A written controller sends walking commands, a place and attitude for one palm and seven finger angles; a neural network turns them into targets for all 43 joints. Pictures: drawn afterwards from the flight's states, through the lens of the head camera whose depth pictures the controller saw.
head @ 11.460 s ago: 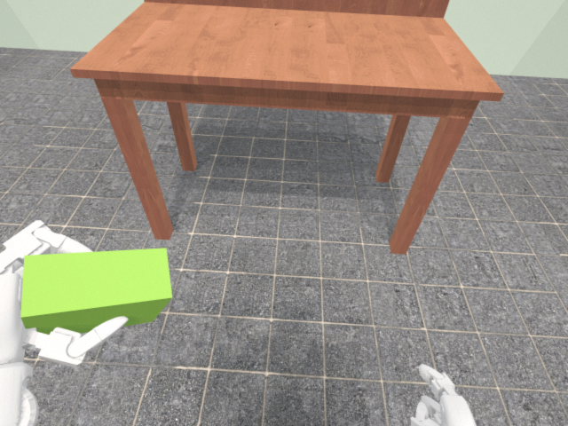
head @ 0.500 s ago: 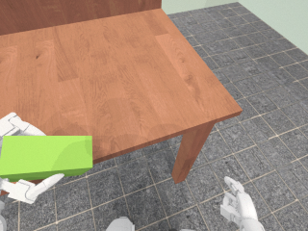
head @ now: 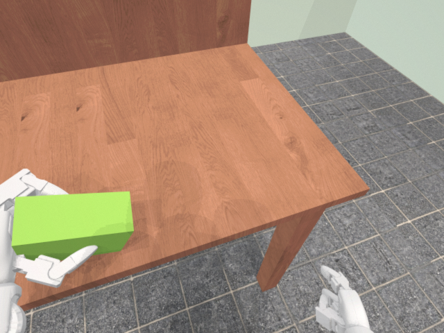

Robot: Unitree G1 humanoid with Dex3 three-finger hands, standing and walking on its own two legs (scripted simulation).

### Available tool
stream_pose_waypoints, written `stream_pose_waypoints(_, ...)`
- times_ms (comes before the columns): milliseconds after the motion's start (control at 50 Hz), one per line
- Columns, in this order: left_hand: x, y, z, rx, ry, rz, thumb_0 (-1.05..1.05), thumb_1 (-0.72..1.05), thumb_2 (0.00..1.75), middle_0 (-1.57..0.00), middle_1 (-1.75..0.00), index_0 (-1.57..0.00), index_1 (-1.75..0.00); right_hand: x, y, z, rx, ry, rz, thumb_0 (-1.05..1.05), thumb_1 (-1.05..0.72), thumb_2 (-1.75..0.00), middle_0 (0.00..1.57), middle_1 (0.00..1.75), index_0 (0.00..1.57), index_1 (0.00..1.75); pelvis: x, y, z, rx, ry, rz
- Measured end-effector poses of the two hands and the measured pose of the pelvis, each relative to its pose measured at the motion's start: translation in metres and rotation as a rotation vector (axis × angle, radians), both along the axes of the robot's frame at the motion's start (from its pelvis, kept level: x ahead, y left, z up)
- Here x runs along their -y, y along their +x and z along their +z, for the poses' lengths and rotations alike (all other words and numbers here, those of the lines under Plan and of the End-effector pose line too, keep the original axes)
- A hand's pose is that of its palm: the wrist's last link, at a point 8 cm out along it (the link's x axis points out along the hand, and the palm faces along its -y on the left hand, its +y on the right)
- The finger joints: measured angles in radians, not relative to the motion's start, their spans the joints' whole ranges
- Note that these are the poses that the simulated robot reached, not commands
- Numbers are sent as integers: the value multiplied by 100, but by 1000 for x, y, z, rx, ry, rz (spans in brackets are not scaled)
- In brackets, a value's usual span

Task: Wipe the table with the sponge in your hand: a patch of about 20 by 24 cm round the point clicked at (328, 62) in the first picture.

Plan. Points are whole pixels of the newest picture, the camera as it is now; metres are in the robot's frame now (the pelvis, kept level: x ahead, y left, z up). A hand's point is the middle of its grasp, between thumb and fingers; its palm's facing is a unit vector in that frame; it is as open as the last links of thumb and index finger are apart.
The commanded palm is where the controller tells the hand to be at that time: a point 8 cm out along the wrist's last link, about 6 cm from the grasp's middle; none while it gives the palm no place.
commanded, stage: come to a stop and stand still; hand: left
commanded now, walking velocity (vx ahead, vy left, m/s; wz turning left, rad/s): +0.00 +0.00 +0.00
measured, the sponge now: (93, 226) +0.23 +0.20 +0.13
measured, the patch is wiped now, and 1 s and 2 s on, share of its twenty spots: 0.00 0.00 0.00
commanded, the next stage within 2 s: look again from close up in 0.38 s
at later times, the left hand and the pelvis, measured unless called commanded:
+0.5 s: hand (61, 209) +0.24 +0.24 +0.16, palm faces +0.37 -0.82 -0.45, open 9.7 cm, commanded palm +0.18 +0.28 +0.17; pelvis +0.02 -0.01 +0.00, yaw +1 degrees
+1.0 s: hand (25, 225) +0.21 +0.27 +0.16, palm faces +0.44 -0.84 -0.32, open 9.7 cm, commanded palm +0.15 +0.29 +0.17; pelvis -0.01 +0.01 +0.00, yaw +0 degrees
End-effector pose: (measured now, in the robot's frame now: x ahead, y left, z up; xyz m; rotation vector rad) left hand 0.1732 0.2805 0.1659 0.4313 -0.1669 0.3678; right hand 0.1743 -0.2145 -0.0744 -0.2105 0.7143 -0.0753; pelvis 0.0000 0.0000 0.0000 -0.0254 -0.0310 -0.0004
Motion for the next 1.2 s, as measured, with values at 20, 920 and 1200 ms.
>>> stream_pose_waypoints(20, -1, 2, 0, 0, -2, 2, -1, -46, 102, -79, -134, -78, -135, -1, 5, 1, 7, 1, 4, 2, -91, -89, 20, 30, 20, 30, 0, 2, 0, 0, 1, 1)
stream_pose_waypoints(920, -25, -3, -1, 125, 37, -22, -1, -46, 102, -79, -135, -78, -135, 12, -21, 18, 37, -77, -13, 2, -91, -90, 20, 30, 20, 30, -5, -6, -3, 9, -7, -1)
stream_pose_waypoints(1200, -53, 16, 19, 209, 102, -8, -1, -46, 102, -79, -135, -78, -135, -28, -15, 10, 59, -1, 65, 2, -90, -89, 20, 30, 20, 30, -18, -15, -4, -6, -5, -11)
